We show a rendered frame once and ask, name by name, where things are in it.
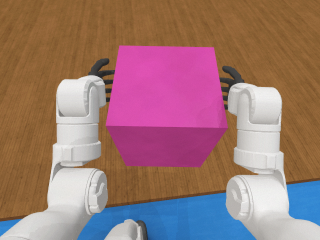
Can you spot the robot left hand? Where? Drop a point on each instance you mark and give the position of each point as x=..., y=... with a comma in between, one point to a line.
x=95, y=72

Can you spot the carton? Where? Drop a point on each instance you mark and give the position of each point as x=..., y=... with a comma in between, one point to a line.
x=166, y=106

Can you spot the robot left forearm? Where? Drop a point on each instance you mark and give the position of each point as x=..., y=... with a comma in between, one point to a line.
x=77, y=117

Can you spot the robot right hand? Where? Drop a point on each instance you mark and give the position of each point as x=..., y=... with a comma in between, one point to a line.
x=237, y=79

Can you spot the robot left thigh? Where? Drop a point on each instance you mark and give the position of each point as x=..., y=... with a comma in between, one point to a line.
x=125, y=231

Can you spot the left robot upper arm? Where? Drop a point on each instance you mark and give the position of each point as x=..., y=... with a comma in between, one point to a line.
x=75, y=195

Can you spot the robot left foot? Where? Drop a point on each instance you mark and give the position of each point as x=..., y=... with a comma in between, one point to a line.
x=144, y=229

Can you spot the right robot upper arm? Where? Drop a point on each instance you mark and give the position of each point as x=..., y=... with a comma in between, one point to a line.
x=260, y=202

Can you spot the robot right forearm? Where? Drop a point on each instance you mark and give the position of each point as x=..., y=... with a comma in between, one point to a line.
x=259, y=112

